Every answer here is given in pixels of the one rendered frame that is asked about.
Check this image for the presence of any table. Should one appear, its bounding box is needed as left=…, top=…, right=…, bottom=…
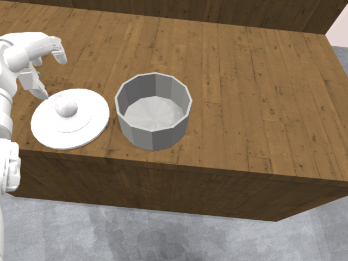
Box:
left=0, top=0, right=348, bottom=222

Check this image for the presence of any robot left forearm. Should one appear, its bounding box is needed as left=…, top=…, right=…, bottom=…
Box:
left=0, top=36, right=29, bottom=140

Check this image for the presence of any pot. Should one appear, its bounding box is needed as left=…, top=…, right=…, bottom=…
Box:
left=115, top=72, right=192, bottom=151

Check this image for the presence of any left robot upper arm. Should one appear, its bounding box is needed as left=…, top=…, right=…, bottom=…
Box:
left=0, top=138, right=21, bottom=261

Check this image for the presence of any lid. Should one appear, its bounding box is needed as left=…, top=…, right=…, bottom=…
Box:
left=31, top=89, right=110, bottom=150

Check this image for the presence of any robot left hand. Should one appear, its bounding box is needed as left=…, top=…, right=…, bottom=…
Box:
left=3, top=32, right=67, bottom=100

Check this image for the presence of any knob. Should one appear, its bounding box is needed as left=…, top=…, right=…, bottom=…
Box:
left=55, top=97, right=78, bottom=117

